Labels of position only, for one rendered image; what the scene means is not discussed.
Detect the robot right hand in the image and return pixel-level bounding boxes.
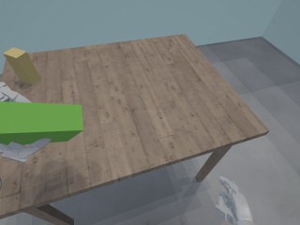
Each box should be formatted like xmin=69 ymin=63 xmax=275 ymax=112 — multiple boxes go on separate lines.
xmin=216 ymin=176 xmax=253 ymax=225

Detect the table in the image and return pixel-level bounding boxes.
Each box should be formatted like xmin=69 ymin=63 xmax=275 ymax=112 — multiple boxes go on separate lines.
xmin=0 ymin=34 xmax=270 ymax=225

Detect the sponge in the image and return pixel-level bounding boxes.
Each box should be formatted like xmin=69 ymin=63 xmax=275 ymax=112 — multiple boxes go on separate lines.
xmin=0 ymin=101 xmax=83 ymax=145

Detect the robot left hand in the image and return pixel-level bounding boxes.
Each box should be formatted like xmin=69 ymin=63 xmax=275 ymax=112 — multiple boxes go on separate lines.
xmin=0 ymin=82 xmax=52 ymax=163

